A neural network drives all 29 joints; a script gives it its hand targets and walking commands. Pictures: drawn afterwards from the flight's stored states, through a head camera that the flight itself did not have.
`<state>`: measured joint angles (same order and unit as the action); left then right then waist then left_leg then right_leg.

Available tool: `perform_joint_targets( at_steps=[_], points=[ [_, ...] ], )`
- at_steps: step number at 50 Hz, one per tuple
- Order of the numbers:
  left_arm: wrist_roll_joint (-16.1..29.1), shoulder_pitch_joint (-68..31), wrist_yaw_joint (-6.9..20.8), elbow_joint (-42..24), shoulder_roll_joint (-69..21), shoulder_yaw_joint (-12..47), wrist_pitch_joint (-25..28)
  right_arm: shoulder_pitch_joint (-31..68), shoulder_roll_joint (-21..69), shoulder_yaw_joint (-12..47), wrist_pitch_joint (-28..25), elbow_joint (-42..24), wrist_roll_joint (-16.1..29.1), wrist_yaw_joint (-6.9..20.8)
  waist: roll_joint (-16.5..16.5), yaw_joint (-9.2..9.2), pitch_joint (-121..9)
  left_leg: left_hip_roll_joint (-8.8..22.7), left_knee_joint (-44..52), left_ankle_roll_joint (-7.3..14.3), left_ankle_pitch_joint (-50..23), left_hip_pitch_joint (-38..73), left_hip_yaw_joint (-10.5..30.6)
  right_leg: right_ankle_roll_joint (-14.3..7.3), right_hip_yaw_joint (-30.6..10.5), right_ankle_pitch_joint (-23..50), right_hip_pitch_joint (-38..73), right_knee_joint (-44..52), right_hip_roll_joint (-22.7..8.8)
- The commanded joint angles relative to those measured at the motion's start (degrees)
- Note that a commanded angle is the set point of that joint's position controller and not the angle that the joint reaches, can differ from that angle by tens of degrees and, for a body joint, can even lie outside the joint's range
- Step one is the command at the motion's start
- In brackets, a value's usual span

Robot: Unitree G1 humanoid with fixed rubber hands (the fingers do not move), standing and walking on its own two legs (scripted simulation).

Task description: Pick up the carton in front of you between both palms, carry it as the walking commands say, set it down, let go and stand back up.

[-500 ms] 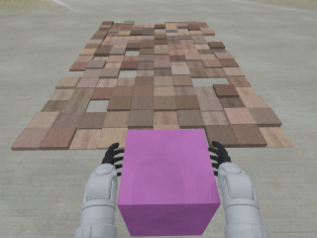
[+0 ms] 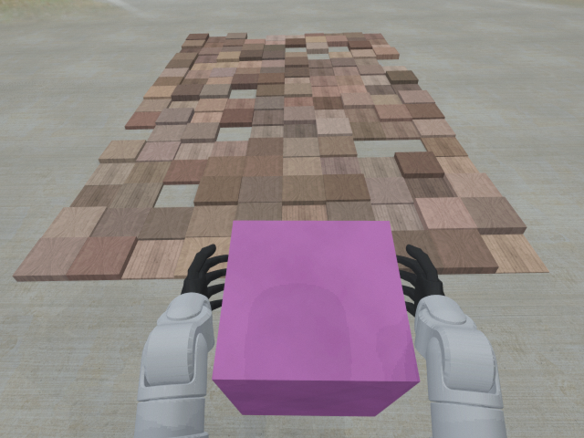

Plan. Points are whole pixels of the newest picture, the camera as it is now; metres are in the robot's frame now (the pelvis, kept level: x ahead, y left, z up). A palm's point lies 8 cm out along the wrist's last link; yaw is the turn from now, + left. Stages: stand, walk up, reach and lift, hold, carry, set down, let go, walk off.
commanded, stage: carry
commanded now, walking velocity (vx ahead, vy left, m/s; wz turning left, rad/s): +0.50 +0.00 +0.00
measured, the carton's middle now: (309, 326) +0.29 +0.00 +0.02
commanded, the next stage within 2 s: none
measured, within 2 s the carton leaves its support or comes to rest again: neither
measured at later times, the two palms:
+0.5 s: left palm (229, 205) +0.49 +0.13 +0.09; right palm (407, 211) +0.46 -0.17 +0.09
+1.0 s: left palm (251, 94) +0.85 +0.12 +0.14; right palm (379, 92) +0.85 -0.19 +0.13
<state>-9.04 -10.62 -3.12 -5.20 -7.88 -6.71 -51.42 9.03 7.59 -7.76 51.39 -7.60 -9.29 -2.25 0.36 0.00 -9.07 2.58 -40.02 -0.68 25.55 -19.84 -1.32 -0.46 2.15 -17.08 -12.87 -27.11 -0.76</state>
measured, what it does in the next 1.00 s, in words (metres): walks ahead: left foot, then right foot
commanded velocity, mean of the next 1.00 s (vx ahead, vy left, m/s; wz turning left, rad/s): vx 0.50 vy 0.00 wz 0.00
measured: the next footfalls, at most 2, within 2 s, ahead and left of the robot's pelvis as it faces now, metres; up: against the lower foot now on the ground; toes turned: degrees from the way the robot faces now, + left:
left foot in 0.18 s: +0.16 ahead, +0.10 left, +0.00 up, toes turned +9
right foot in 0.56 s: +0.45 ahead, -0.13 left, +0.00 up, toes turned -13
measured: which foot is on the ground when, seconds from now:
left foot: up 0.00-0.16, down 0.18-0.56, up 0.58-1.00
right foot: down 0.00-0.18, up 0.20-0.54, down 0.56-1.00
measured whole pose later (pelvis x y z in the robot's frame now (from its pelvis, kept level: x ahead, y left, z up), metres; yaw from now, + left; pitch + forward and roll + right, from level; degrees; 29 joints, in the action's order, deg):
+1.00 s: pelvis +0.55 -0.04 +0.00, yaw -1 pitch +4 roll +0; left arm 0.7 -18.6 -12.2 -19.3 -7.7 -9.7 -66.6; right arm 17.3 6.9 -11.0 66.2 -20.9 -0.1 -13.5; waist 0.7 -2.7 -6.6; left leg 4.9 -35.3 2.6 3.6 -35.9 -7.9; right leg -0.3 12.0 -21.2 -0.3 -17.4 -1.0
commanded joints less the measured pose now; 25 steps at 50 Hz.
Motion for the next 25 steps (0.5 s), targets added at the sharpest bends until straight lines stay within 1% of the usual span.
perform_joint_targets(
  at_steps=[1,2,3,4,5,6,7,8,9,10,11,12,13,14,15,16,17,18,20,22,25],
  points=[
    [17.3,-23.0,8.7,-11.4,-48.5,37.9,-2.9,26.9,50.6,42.0,3.1,-8.8,18.2,8.3,-8.1,-1.6,-2.6,0.7,-3.0,0.5,4.1,-23.9,-3.4,-11.2,-24.7,6.0,19.4,14.4,-18.9],
    [17.8,-21.4,7.7,-14.1,-48.1,38.4,-4.1,24.3,50.0,42.3,4.2,-10.6,18.8,7.4,-7.7,-1.54,-4.5,-0.3,-0.2,0.5,1.0,-21.2,-5.2,-10.1,-19.8,11.3,19.5,13.3,-17.1],
    [18.3,-19.5,6.7,-16.4,-47.7,38.9,-5.3,21.8,49.5,42.4,5.4,-12.6,19.2,6.4,-8.9,-1.6,-5.7,-1.6,2.7,0.3,-2.1,-18.5,-6.9,-9.0,-15.8,15.9,19.3,12.1,-15.1],
    [18.8,-17.6,5.8,-18.6,-47.1,39.2,-6.6,19.4,49.0,42.2,6.7,-14.5,19.4,5.2,-10.2,-1.61,-6.8,-2.6,5.5,0.3,-4.5,-15.5,-8.2,-8.3,-12.7,18.0,18.9,11.2,-13.8],
    [19.1,-15.3,4.9,-20.5,-46.2,39.2,-7.9,16.6,48.1,41.7,8.0,-16.3,19.3,4.1,-11.1,-1.53,-7.5,-3.4,8.5,0.3,-6.7,-11.8,-9.5,-7.7,-10.3,17.2,17.6,10.2,-13.0],
    [19.1,-13.5,3.9,-22.0,-45.3,38.8,-9.1,14.1,47.4,40.9,9.1,-17.7,18.9,2.9,-10.9,-1.05,-7.9,-4.1,13.1,0.4,-10.2,-5.7,-11.0,-6.9,-7.5,14.4,14.2,8.1,-12.0],
    [19.1,-11.2,2.9,-23.3,-44.3,38.3,-10.2,12.4,46.5,39.9,10.1,-19.2,18.5,1.7,-9.1,-0.83,-8.7,-5.1,18.6,0.8,-14.2,4.6,-12.5,-5.5,-3.8,11.9,7.9,4.2,-10.6],
    [19.1,-10.1,1.9,-25.1,-43.1,37.9,-11.2,10.2,45.5,38.6,11.1,-20.2,18.0,0.5,-6.6,-0.52,-10.5,-3.9,19.6,1.4,-15.0,17.5,-11.6,-4.1,-1.1,10.4,-0.7,-1.1,-9.4],
    [19.3,-9.6,1.0,-26.6,-41.8,37.4,-12.2,7.2,44.2,37.1,12.1,-20.8,17.5,-0.8,0.4,0.58,-12.0,4.5,21.7,3.1,-8.5,28.4,-1.5,-1.8,2.5,2.5,-12.0,-11.7,-7.3],
    [19.9,-9.7,0.1,-28.7,-40.8,37.3,-13.4,4.9,42.4,35.3,12.6,-20.9,16.1,-2.2,13.7,1.61,-11.9,20.6,27.9,8.8,2.7,35.6,24.6,0.8,6.7,-10.1,-27.7,-26.1,-1.7],
    [21.0,-11.3,-0.5,-31.2,-40.2,37.8,-14.1,5.6,42.5,34.2,13.0,-22.5,16.0,-3.3,12.9,1.94,-8.9,25.1,29.0,14.6,1.4,32.7,32.7,-0.5,1.6,-13.5,-33.1,-33.6,-2.8],
    [21.5,-13.5,-1.0,-32.1,-40.2,37.5,-14.4,8.0,42.6,34.0,13.5,-24.1,16.5,-4.1,8.1,1.73,-6.3,24.0,28.6,15.3,-3.4,29.2,30.0,-1.5,-0.6,-13.0,-35.1,-37.2,-5.7],
    [21.5,-13.6,-1.7,-31.4,-40.4,36.6,-14.5,9.7,42.5,34.0,13.6,-25.2,17.0,-4.8,4.5,1.5,-5.1,22.1,28.6,14.5,-7.6,25.9,25.2,-1.6,-1.3,-10.9,-35.0,-38.2,-7.3],
    [21.0,-12.6,-2.5,-30.2,-40.7,35.4,-14.3,11.3,42.6,34.3,13.6,-26.0,17.5,-5.4,1.8,1.36,-5.1,20.4,30.4,12.9,-6.5,23.5,20.4,-1.3,-1.5,-6.9,-33.2,-35.2,-8.3],
    [20.2,-11.2,-3.4,-29.6,-40.5,34.2,-14.0,11.7,42.3,34.6,13.4,-26.8,17.9,-5.9,1.5,1.26,-4.8,18.3,32.1,11.2,-7.0,21.2,15.1,-0.6,-0.1,-3.4,-30.5,-30.9,-8.0],
    [19.2,-9.5,-4.4,-28.6,-40.1,33.1,-13.6,11.1,41.3,34.4,13.3,-26.7,18.1,-6.4,2.5,1.21,-4.4,16.4,32.9,10.0,-9.1,19.7,10.5,0.2,1.8,-1.3,-28.2,-26.8,-6.9],
    [17.8,-7.4,-5.5,-27.5,-39.3,32.0,-13.3,10.3,39.9,34.1,13.1,-26.6,18.4,-6.9,3.8,1.16,-4.1,15.3,33.1,9.6,-10.7,19.3,7.8,0.9,3.0,-0.4,-26.7,-23.3,-6.1],
    [16.5,-5.2,-6.6,-26.6,-38.3,30.7,-13.0,9.2,38.5,33.8,12.9,-26.2,18.7,-7.4,4.4,1.08,-3.6,14.2,33.1,9.2,-12.1,19.0,5.7,1.3,4.1,1.2,-25.8,-19.5,-5.4],
    [14.5,-2.0,-8.4,-25.4,-36.2,28.9,-12.6,7.0,36.0,33.3,12.6,-25.6,18.9,-8.3,5.9,1.03,-1.8,12.6,32.8,8.3,-16.7,18.0,1.6,1.4,6.4,5.4,-23.5,-11.9,-4.3],
    [14.0,-1.3,-9.1,-25.2,-34.8,28.4,-12.3,5.5,34.7,33.1,12.4,-24.9,18.9,-8.7,7.8,1.04,-0.3,11.5,31.3,7.2,-22.2,17.1,-1.8,1.1,8.8,8.5,-20.2,-6.8,-2.9],
    [15.6,-2.9,-8.8,-27.4,-34.2,29.7,-12.0,5.4,34.8,33.7,12.2,-26.0,19.2,-8.7,9.3,0.84,1.1,11.8,28.6,5.7,-25.2,15.8,-4.9,0.1,11.2,12.0,-13.1,-2.9,-2.4]
  ],
)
